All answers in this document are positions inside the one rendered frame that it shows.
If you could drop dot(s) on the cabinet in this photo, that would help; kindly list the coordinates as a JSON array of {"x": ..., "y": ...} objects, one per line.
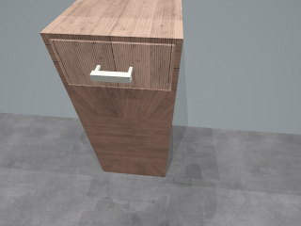
[{"x": 129, "y": 129}]

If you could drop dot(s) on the drawer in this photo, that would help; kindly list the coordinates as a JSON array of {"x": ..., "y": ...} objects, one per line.
[{"x": 151, "y": 62}]

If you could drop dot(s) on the handle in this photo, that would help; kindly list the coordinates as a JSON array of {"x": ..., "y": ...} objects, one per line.
[{"x": 114, "y": 77}]

